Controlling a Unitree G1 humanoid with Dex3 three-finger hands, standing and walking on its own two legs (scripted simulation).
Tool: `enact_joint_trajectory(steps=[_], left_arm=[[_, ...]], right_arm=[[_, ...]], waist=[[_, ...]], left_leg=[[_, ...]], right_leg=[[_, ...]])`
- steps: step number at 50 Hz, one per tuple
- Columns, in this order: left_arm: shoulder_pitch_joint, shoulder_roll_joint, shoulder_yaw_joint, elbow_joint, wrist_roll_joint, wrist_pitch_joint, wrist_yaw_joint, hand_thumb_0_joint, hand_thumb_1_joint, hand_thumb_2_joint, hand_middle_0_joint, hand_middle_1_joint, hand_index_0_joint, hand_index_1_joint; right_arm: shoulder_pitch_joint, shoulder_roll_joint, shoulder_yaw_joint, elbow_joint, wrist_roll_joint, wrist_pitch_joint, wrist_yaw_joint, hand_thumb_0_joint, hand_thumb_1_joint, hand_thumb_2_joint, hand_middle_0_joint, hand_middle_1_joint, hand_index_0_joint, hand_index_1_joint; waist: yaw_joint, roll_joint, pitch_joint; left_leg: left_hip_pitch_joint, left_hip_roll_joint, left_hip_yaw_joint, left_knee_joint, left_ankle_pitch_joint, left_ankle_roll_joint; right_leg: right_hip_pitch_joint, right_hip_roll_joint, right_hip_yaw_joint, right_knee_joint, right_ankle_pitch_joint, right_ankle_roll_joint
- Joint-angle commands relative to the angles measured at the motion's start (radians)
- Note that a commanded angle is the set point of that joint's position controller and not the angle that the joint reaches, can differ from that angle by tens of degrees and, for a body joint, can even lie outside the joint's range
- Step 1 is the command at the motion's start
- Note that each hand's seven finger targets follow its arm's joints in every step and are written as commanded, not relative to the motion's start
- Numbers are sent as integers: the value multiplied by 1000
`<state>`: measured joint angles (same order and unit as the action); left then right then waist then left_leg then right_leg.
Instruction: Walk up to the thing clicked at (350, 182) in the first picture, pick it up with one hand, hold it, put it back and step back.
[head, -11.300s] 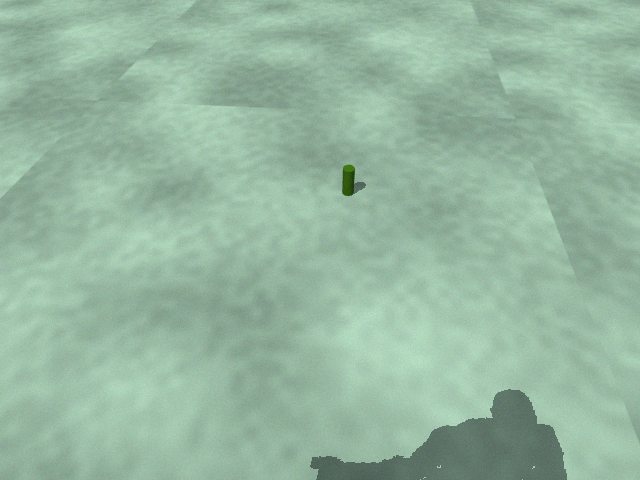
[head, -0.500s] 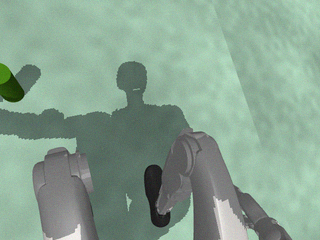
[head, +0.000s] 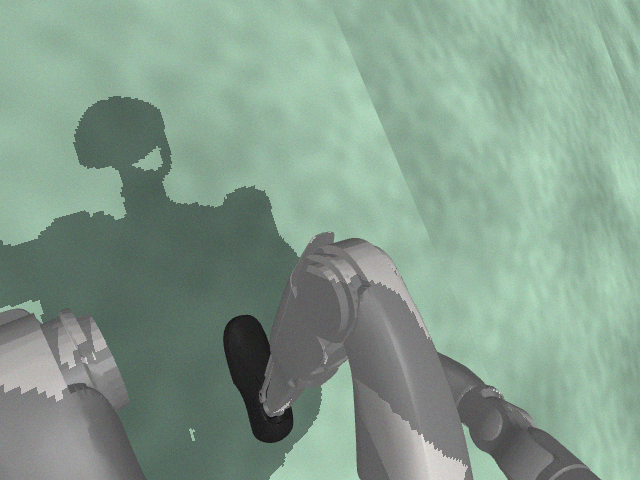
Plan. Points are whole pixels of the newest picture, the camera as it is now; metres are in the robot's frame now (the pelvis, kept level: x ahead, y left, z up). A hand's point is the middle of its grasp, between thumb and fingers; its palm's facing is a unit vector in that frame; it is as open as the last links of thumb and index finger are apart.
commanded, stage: close in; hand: left
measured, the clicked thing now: out of the picture +0.49 +0.36 -0.23
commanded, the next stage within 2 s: close in 0.54 s
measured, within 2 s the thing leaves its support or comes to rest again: neither
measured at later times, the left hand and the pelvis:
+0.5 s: hand out of the picture +0.45 +0.35 -0.19, palm faces +0.49 -0.87 -0.01, open 17.0 cm; pelvis +0.00 +0.00 +0.00, yaw -1 degrees
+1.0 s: hand out of the picture +0.45 +0.34 -0.19, palm faces +0.49 -0.87 -0.01, open 11.9 cm; pelvis +0.00 +0.00 +0.00, yaw -1 degrees
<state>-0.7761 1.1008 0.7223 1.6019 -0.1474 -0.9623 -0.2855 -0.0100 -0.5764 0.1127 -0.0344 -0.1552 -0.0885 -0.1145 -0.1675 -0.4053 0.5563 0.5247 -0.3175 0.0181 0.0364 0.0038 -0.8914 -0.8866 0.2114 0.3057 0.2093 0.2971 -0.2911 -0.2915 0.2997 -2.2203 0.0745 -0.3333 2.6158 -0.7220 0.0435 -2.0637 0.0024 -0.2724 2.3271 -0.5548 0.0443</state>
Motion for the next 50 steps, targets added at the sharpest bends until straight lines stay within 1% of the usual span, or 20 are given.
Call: enact_joint_trajectory(steps=[1, 4, 8, 12, 14, 16, 17, 21, 24, 25, 27, 30, 32, 33, 35, 38, 39, 43, 46, 50], left_arm=[[-167, 313, -6, -142, 20, -122, 102, 0, -587, 174, -49, -198, -101, -157], [-172, 285, -43, -151, 47, -140, 140, 0, -601, 171, -56, -201, -108, -160], [-173, 227, -67, -150, 39, -152, 161, 0, -579, 177, -66, -204, -114, -167], [-175, 186, -94, -133, 41, -152, 181, 0, -559, 200, -88, -222, -131, -189], [-188, 169, -103, -132, 39, -155, 194, 0, -562, 197, -68, -203, -108, -173], [-183, 163, -112, -131, 44, -156, 207, 0, -551, 210, -76, -206, -113, -180], [-194, 154, -123, -130, 48, -162, 211, 0, -548, 202, -64, -192, -98, -168], [-191, 159, -117, -134, 54, -170, 232, 0, -533, 205, -56, -180, -86, -159], [-190, 145, -116, -130, 52, -172, 249, 0, -544, 211, -68, -179, -90, -166], [-203, 137, -119, -133, 50, -175, 253, 0, -535, 217, -58, -178, -80, -166], [-199, 135, -126, -139, 54, -175, 256, 0, -557, 220, -72, -187, -92, -177], [-209, 119, -148, -146, 63, -178, 256, 0, -524, 217, -58, -175, -79, -163], [-214, 114, -147, -147, 63, -183, 261, 0, -522, 220, -61, -174, -81, -164], [-213, 112, -151, -142, 63, -182, 264, 0, -447, 231, -65, -133, -62, -143], [-222, 110, -154, -144, 63, -185, 267, 0, -287, 339, -223, -281, -222, -279], [-229, 112, -148, -146, 58, -190, 274, 0, -100, 425, -317, -364, -324, -360], [-230, 101, -159, -140, 62, -189, 273, 0, -25, 455, -341, -376, -342, -377], [-244, 97, -167, -139, 69, -192, 277, 0, 133, 520, -419, -439, -420, -437], [-237, 93, -166, -132, 71, -185, 282, 0, 205, 564, -467, -474, -464, -475], [-256, 99, -172, -131, 70, -182, 289, 0, 299, 634, -547, -546, -541, -548]], right_arm=[[53, -371, -102, -3, -31, 43, -14, 0, -886, -893, 200, 301, 200, 301], [33, -371, -96, -11, -41, 60, -11, 0, -894, -894, 200, 300, 200, 300], [29, -375, -95, -18, -48, 75, -5, 0, -897, -895, 200, 300, 200, 300], [28, -372, -93, -17, -49, 85, 3, 0, -902, -896, 200, 300, 200, 300], [18, -373, -94, -23, -46, 86, 6, 0, -900, -897, 200, 300, 200, 300], [28, -369, -93, -17, -49, 89, 11, 0, -897, -897, 200, 300, 200, 300], [25, -368, -92, -19, -49, 89, 13, 0, -898, -897, 200, 300, 200, 300], [29, -366, -88, -19, -51, 96, 18, 0, -896, -898, 200, 300, 200, 300], [17, -362, -89, -23, -52, 98, 23, 0, -898, -900, 200, 300, 200, 300], [27, -362, -88, -19, -54, 98, 25, 0, -897, -900, 200, 300, 200, 300], [22, -357, -88, -14, -55, 96, 27, 0, -902, -901, 200, 300, 200, 300], [25, -356, -90, -5, -56, 93, 27, 0, -901, -900, 200, 300, 200, 300], [22, -359, -91, -5, -55, 92, 29, 0, -902, -901, 200, 300, 200, 300], [26, -359, -91, 1, -55, 94, 32, 0, -888, -902, 200, 300, 200, 300], [28, -361, -92, 5, -56, 94, 32, 0, -873, -896, 200, 300, 200, 300], [20, -358, -90, 1, -55, 92, 35, 0, -871, -895, 200, 299, 199, 299], [22, -354, -90, 7, -57, 93, 35, 0, -866, -894, 200, 299, 199, 299], [14, -355, -91, 11, -58, 94, 36, 0, -861, -892, 200, 299, 199, 299], [20, -347, -91, 13, -61, 97, 38, 0, -857, -892, 200, 299, 199, 299], [14, -347, -89, 14, -59, 95, 38, 0, -856, -891, 200, 299, 199, 299]], waist=[[-67, 696, -558], [-86, 694, -508], [-113, 675, -514], [-130, 627, -499], [-128, 628, -465], [-133, 615, -493], [-135, 612, -478], [-134, 627, -502], [-126, 621, -481], [-138, 626, -480], [-134, 609, -491], [-143, 622, -491], [-146, 629, -494], [-144, 638, -491], [-151, 635, -508], [-147, 636, -496], [-151, 632, -501], [-154, 641, -495], [-153, 622, -526], [-153, 614, -510]], left_leg=[[477, 53, 30, -370, 203, -79], [456, 56, 18, -376, 178, -78], [472, 57, -1, -372, 189, -77], [435, 53, -6, -363, 141, -68], [412, 51, -10, -373, 105, -68], [419, 50, -8, -361, 125, -67], [407, 50, -8, -360, 119, -65], [439, 53, -14, -357, 171, -72], [412, 50, -1, -355, 136, -69], [411, 47, 1, -352, 137, -68], [398, 45, 9, -340, 125, -63], [412, 47, 3, -342, 156, -66], [430, 48, -7, -348, 159, -71], [425, 48, -7, -351, 155, -72], [438, 47, -8, -345, 170, -72], [428, 46, -7, -349, 160, -71], [431, 46, -7, -346, 167, -71], [436, 44, -6, -347, 179, -73], [442, 44, 6, -333, 200, -68], [411, 39, 9, -338, 164, -64]], right_leg=[[266, 66, -64, -119, 103, -45], [253, 66, -70, -114, 99, -43], [257, 68, -79, -112, 121, -36], [256, 70, -81, -121, 107, -32], [234, 67, -82, -120, 85, -34], [253, 72, -82, -122, 104, -32], [250, 71, -82, -121, 100, -33], [264, 71, -83, -110, 135, -32], [259, 75, -77, -122, 113, -35], [271, 75, -78, -126, 118, -33], [272, 79, -76, -134, 113, -33], [271, 76, -78, -126, 137, -33], [263, 74, -85, -121, 138, -34], [264, 74, -83, -118, 135, -37], [271, 75, -86, -121, 144, -35], [270, 74, -85, -122, 140, -36], [274, 74, -82, -123, 145, -36], [261, 72, -83, -123, 153, -37], [287, 76, -76, -133, 168, -37], [282, 78, -77, -144, 142, -40]])
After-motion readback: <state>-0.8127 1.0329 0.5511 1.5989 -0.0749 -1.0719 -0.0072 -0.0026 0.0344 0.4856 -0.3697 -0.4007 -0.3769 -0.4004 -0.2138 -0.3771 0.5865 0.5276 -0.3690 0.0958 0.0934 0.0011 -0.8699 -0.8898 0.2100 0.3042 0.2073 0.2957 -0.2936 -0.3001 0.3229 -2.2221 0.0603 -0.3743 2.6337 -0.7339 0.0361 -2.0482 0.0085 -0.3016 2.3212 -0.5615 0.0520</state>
